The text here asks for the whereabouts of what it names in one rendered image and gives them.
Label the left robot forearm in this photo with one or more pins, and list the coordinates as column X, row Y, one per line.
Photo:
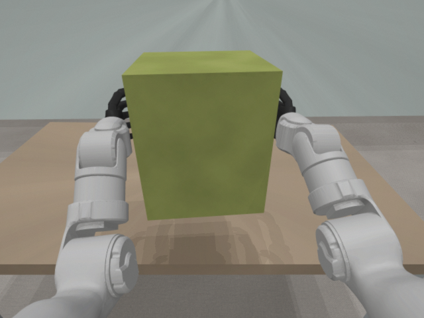
column 100, row 176

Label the robot left upper arm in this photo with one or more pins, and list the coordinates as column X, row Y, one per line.
column 91, row 276

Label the right robot forearm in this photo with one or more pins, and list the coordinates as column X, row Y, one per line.
column 334, row 188

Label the right robot hand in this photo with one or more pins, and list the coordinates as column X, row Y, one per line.
column 284, row 107

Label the left robot hand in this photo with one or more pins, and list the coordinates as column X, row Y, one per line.
column 115, row 107

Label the carton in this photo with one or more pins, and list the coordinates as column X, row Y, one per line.
column 203, row 127

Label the table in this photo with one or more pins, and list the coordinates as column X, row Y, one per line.
column 37, row 185

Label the robot right upper arm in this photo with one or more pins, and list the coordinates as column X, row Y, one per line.
column 362, row 252

